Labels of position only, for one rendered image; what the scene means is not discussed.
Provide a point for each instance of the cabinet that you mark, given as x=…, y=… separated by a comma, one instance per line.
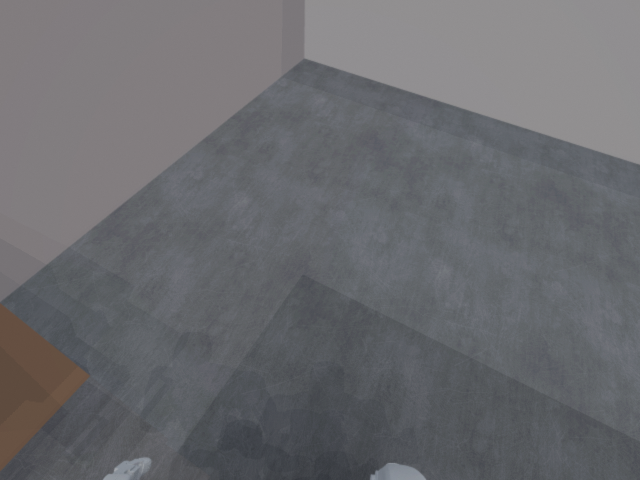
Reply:
x=36, y=379

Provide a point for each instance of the robot left hand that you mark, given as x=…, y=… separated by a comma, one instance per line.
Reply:
x=132, y=470

